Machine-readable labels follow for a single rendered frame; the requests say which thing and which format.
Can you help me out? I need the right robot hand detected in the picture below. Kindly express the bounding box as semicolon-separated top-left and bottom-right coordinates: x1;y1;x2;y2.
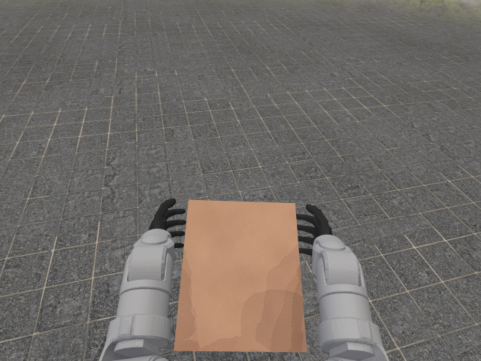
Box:
296;204;333;256

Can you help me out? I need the left robot hand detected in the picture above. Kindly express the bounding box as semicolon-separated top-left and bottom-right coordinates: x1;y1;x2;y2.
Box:
148;199;186;248

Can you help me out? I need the carton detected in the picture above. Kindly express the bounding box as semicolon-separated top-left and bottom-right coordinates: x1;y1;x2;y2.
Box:
174;200;307;352

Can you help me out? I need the left robot forearm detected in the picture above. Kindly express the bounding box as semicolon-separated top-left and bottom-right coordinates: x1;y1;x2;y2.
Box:
99;229;174;361

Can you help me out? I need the right robot forearm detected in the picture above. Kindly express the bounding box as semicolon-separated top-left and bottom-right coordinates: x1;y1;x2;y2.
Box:
312;235;389;361

